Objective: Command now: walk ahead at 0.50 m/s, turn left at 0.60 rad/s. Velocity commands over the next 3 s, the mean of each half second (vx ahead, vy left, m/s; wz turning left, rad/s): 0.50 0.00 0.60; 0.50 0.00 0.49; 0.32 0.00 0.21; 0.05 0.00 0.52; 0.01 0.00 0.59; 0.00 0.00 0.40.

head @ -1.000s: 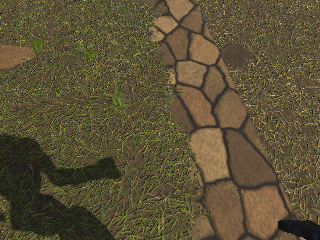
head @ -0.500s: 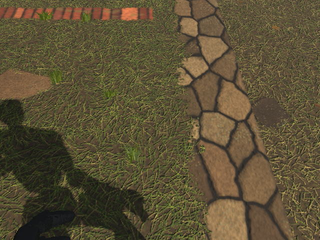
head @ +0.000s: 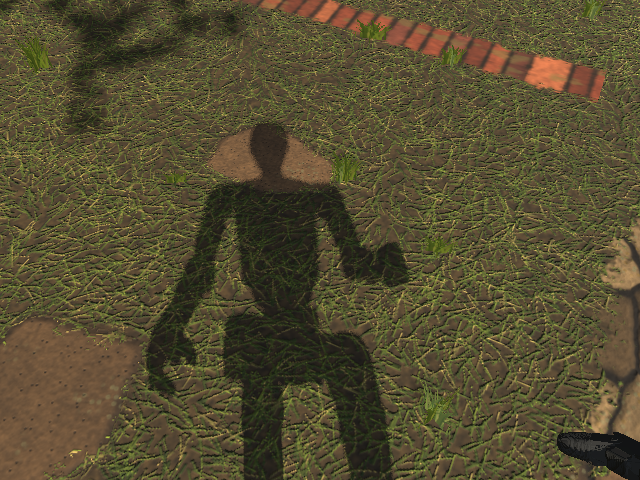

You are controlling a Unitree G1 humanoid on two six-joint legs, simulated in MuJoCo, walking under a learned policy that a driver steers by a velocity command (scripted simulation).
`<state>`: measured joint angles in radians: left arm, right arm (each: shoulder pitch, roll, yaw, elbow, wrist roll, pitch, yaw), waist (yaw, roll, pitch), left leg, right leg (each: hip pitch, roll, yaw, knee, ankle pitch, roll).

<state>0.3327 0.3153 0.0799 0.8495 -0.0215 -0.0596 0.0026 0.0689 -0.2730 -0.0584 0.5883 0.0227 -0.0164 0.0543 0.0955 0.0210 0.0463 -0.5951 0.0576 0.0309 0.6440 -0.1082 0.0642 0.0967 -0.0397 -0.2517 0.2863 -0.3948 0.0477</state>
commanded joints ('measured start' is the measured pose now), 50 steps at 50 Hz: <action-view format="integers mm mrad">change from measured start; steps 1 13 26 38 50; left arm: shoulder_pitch -57 -189 -81 -91 -3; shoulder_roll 214 77 175 105 194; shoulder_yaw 50 -11 36 22 31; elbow -62 -189 -204 -124 -16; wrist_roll -18 41 38 27 -22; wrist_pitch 10 -37 -73 -53 1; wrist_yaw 15 -6 -17 -7 -2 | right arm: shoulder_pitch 175 184 273 143 95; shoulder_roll -160 -179 -82 -76 -128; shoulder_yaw -73 -55 -24 -24 -41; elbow -34 3 48 -17 -26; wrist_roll -2 -13 -12 -1 -14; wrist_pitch -6 -50 -23 -1 -32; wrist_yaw -3 -57 -69 -53 -10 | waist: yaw -184 -83 -3 -69 -156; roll -114 15 21 -100 -113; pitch -119 -66 -230 -23 -85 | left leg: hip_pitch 321 362 311 -145 306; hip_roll -119 79 -35 61 -83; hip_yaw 90 -337 -362 -135 39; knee -78 -418 133 394 -146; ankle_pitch -43 198 -29 -100 -3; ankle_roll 80 235 50 -73 48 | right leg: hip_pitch -57 -715 -86 -178 -65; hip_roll -216 -58 -119 -238 -226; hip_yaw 26 302 445 357 125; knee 315 652 184 -131 149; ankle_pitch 1080 204 297 379 941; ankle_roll -128 20 -135 -244 -162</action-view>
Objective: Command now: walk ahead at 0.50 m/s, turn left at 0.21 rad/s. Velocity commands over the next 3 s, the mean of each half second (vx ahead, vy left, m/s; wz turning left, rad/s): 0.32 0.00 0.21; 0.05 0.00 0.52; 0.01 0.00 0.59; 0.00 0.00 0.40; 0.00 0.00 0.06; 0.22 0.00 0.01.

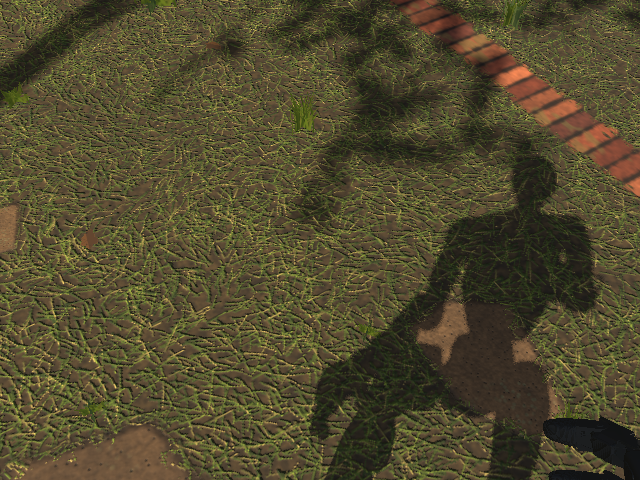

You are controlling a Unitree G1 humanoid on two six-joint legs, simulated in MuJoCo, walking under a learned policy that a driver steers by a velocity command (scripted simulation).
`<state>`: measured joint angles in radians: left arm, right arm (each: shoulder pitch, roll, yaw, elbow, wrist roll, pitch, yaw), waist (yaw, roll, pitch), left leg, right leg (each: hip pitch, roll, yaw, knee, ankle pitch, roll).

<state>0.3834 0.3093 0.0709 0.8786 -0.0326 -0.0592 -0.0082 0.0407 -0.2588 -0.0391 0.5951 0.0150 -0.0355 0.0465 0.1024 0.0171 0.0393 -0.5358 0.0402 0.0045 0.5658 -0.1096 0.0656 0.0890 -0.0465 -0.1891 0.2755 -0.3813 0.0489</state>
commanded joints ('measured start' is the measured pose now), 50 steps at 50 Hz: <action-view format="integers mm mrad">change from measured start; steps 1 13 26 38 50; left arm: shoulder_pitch -43 -139 -115 -351 -348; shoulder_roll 170 47 162 134 105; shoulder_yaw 25 -10 23 24 47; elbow -48 -111 -158 -151 -121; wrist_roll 1 40 68 47 46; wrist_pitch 0 -4 6 56 80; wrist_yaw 15 9 16 50 62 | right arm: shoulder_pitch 279 159 391 209 128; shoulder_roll -199 -148 -112 -115 -207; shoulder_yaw -89 -48 -33 -56 -83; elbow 17 89 149 86 47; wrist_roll -6 -23 -4 -4 -8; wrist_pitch -8 -52 5 97 32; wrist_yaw -14 -38 -70 -74 -77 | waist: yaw -231 -63 -70 -103 -93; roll -93 48 -307 -159 117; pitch -172 -55 -415 -153 -83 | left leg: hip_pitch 507 326 -4 155 380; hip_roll -64 137 -140 28 190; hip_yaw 37 -86 -109 7 -333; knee -57 -345 550 295 -261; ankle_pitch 33 583 -648 -244 90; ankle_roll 72 176 -79 -108 140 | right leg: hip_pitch -188 -656 128 -326 -766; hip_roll -174 -78 -423 -274 6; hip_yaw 30 209 655 208 242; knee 363 663 184 -36 837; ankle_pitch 872 221 1082 337 -11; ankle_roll -127 7 -365 -281 1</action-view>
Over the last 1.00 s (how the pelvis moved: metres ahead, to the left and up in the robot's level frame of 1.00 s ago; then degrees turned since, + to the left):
0.53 0.13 0.00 32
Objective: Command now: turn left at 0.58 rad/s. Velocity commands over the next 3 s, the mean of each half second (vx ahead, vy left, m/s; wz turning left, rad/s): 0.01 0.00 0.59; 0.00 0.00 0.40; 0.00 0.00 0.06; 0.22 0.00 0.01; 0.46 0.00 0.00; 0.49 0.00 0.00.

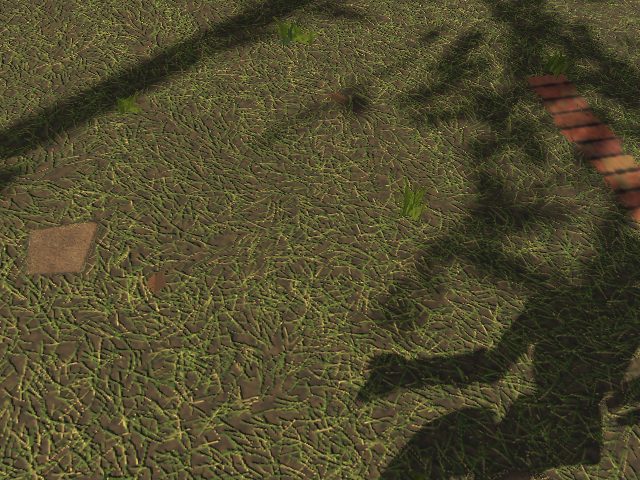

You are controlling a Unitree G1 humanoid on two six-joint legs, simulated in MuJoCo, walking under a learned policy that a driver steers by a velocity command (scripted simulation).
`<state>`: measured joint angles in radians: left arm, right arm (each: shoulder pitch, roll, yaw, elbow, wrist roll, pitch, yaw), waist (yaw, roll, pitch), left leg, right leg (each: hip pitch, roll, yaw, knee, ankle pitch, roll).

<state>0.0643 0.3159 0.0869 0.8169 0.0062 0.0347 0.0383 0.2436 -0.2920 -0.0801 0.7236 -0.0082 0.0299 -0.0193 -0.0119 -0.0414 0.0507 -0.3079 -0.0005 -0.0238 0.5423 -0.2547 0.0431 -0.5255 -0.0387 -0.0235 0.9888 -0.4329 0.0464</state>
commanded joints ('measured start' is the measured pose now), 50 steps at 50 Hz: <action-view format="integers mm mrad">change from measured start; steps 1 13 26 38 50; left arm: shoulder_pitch -23 -40 -15 33 99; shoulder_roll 93 75 93 186 77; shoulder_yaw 32 15 5 30 -1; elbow -59 -85 -111 -88 -41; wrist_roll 6 -16 0 -41 -10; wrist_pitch -18 -48 -44 -21 -6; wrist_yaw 13 -20 -1 -26 -9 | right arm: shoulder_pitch -71 -68 -40 -40 -156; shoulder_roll -154 -192 -152 -110 -87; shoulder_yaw -33 -45 -53 -26 13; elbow -83 -103 -96 -144 -93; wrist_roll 14 15 32 21 -7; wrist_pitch -33 -3 28 26 -44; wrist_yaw -16 -19 -13 25 2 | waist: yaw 26 -13 -4 6 30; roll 182 192 -95 -123 180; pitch -113 -131 -53 -106 -108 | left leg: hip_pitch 151 178 -303 48 157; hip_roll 214 179 -43 -3 190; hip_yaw -290 -434 -90 75 -147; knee -228 -157 653 -45 -223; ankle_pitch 294 363 -162 22 374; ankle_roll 163 197 -131 -62 169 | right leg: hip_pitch -124 65 405 423 116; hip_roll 9 70 -203 -251 -40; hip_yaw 77 109 188 50 48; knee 146 -271 -679 -581 -75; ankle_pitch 68 57 533 589 61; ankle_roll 10 33 -243 -221 41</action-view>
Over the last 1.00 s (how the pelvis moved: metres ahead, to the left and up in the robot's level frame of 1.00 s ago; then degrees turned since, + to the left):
0.27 0.05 0.01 23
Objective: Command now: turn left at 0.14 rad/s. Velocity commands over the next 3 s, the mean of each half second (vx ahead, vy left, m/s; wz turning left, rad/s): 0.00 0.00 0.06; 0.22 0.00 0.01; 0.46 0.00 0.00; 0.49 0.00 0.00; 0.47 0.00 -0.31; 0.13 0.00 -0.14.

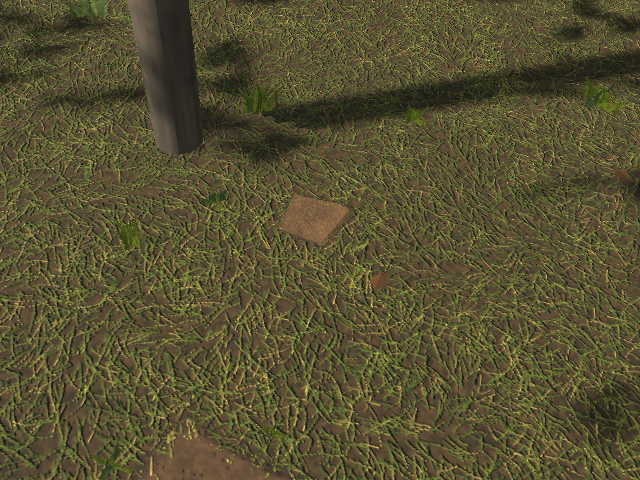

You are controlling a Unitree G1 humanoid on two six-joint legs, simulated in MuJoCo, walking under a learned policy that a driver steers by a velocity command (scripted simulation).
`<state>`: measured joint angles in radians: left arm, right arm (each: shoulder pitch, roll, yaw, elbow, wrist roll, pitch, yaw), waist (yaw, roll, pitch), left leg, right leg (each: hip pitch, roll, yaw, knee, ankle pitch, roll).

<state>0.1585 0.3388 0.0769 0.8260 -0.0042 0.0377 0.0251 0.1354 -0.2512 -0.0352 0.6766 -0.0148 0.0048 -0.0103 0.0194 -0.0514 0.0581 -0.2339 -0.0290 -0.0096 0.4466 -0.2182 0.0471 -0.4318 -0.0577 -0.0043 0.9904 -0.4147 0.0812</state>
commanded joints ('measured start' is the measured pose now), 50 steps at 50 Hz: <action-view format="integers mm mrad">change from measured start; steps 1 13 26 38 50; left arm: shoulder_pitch -11 -12 19 11 332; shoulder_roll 45 57 44 5 14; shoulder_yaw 3 -15 -33 -40 -34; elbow -54 -11 63 55 155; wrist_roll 3 21 13 -16 -1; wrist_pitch -9 -54 -56 -122 -131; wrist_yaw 4 -16 3 -7 -41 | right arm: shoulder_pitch -46 -49 -4 132 -111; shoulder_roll -132 -114 -111 -160 -83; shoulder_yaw -32 -24 -31 -51 -27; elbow -36 82 234 326 192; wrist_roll -1 2 10 45 53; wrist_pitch -17 -7 0 -70 -120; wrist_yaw -7 -7 -17 -5 39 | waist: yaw -12 -18 -7 -54 43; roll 187 -29 57 142 -7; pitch -109 -71 -55 63 48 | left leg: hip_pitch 81 84 84 48 -753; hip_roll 218 56 58 183 122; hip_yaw -167 -82 -77 -326 -15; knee -127 -24 -42 -131 721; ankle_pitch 302 66 164 -508 -149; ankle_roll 166 3 -6 150 13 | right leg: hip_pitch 49 195 243 -16 681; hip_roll -20 -43 -11 38 -244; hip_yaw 26 62 30 13 294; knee -144 -600 -593 -406 -746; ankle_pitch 37 264 297 -124 634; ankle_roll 5 -92 -83 -154 -291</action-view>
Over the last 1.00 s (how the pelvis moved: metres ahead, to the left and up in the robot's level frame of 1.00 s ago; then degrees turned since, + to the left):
0.00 0.03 0.00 28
